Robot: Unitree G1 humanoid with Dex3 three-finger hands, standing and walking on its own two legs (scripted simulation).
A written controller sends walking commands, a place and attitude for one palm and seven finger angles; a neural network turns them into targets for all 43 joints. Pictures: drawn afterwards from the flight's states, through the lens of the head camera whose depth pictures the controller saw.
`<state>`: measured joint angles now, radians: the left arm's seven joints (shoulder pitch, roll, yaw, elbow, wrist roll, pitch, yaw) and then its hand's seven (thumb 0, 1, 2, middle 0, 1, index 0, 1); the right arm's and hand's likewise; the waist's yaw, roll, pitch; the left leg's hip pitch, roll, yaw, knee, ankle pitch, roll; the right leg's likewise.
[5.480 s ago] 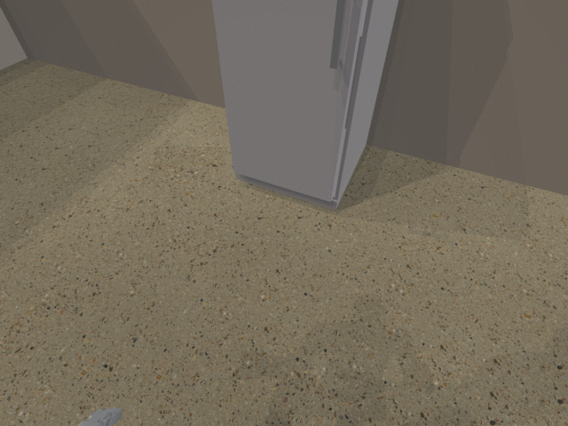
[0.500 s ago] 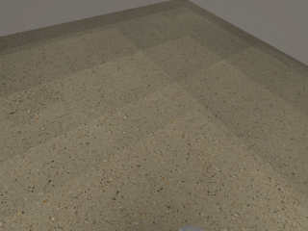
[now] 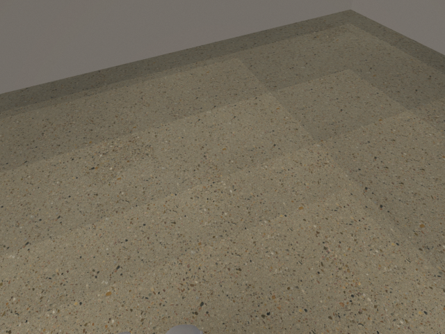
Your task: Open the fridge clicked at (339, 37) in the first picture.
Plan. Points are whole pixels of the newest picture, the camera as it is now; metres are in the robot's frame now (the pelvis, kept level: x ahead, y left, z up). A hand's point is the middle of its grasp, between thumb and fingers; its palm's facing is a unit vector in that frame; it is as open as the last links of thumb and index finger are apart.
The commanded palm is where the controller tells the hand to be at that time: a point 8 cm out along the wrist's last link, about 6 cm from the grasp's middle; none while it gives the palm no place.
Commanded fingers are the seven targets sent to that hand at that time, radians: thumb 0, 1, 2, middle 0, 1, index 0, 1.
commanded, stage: walk to a spot facing it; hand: right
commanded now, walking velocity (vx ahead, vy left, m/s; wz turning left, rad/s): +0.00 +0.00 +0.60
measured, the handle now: out of the picture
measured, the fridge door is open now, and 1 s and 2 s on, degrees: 0 0 0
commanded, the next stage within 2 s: turn to face it in 0.04 s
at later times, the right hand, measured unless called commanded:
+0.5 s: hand (282, 298) +0.23 -0.11 -0.16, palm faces -0.05 +0.99 -0.16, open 7.4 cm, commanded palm none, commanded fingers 0.00 -0.90 -0.90 0.20 0.30 0.20 0.30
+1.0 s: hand out of the picture +0.08 -0.23 -0.17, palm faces +0.32 +0.91 -0.27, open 7.4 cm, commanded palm none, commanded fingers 0.00 -0.90 -0.90 0.20 0.30 0.20 0.30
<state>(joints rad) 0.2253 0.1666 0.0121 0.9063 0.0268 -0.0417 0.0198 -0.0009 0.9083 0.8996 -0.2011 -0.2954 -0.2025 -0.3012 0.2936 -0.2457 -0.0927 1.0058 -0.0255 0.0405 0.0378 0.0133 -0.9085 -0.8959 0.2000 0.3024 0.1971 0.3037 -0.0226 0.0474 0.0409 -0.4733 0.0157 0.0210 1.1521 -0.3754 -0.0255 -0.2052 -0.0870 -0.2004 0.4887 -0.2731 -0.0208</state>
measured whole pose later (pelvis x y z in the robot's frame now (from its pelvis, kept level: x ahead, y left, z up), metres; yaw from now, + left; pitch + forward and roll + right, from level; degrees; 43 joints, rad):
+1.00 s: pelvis +0.08 +0.00 +0.00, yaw -16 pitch +2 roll +1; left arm 0.23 0.20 0.06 0.93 0.02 0.02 0.00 0.00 0.91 0.90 -0.20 -0.30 -0.20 -0.30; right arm 0.19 -0.27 -0.09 0.95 -0.01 0.07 -0.02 0.01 -0.91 -0.90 0.20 0.30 0.19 0.30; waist 0.01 0.01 0.05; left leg -0.48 0.08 0.00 1.05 -0.37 -0.10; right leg -0.31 0.03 -0.02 0.46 -0.18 -0.07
